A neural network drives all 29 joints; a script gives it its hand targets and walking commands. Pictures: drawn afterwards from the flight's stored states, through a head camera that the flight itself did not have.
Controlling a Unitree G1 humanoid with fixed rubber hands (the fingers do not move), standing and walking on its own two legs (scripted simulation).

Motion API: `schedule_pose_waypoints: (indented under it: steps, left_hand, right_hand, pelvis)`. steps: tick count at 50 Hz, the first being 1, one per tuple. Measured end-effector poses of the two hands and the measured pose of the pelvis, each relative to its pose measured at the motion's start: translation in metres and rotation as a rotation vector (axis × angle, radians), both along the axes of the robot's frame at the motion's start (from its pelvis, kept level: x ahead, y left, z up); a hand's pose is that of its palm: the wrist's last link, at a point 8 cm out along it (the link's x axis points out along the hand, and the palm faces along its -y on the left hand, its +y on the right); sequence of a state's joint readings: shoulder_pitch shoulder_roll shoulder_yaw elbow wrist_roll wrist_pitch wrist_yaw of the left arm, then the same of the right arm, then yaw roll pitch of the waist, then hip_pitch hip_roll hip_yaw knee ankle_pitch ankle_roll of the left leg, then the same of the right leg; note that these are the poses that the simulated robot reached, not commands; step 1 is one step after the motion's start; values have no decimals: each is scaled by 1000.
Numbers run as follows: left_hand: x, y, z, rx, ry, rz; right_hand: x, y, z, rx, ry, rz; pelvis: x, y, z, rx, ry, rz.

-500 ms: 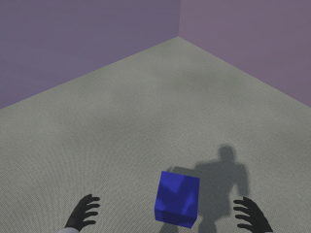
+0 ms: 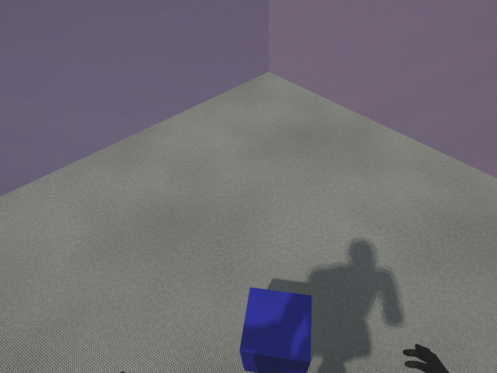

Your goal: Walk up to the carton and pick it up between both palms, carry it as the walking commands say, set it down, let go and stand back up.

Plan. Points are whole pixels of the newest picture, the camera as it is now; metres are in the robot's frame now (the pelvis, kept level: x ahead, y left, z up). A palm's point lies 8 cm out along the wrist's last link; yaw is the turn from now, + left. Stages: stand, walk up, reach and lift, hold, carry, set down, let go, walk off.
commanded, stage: stand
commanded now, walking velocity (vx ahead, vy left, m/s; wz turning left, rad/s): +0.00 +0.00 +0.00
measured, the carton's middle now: (276, 334) +0.39 -0.03 -0.64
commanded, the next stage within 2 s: none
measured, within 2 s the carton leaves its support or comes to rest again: neither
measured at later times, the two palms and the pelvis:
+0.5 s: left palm out of the picture +0.12 +0.24 -0.12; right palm out of the picture +0.06 -0.28 -0.12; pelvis +0.03 -0.01 -0.01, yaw -4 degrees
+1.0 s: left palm out of the picture +0.08 +0.24 -0.13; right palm out of the picture -0.02 -0.26 -0.14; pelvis +0.01 -0.01 -0.01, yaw -6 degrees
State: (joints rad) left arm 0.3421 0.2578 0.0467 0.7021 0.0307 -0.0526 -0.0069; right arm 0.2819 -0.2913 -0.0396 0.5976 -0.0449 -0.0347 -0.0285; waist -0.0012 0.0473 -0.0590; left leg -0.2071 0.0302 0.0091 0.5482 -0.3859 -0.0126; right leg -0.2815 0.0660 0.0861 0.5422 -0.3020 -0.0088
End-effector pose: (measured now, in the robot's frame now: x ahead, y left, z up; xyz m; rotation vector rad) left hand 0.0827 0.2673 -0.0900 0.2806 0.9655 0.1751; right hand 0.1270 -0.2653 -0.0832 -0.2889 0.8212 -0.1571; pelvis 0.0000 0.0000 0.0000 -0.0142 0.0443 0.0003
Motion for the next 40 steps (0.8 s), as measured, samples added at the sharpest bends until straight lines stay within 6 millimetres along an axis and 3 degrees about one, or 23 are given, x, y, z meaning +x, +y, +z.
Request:
schedule_pose_waypoints:
  steps: [7, 19, 40]
  left_hand:
    - [17, -11, -14, -14, 38, -25]
    - [44, -28, -27, -30, 56, -64]
    - [19, -25, -32, 1, 168, -73]
  right_hand:
    - [-21, -13, -16, -8, 85, -69]
    - [-48, -13, -34, 10, 193, -143]
    - [-116, -12, -50, 30, 383, -219]
  pelvis:
    - [18, -5, -6, 3, 27, -25]
    - [31, -9, -12, 14, 30, -59]
    - [21, -9, -10, 26, -2, -100]
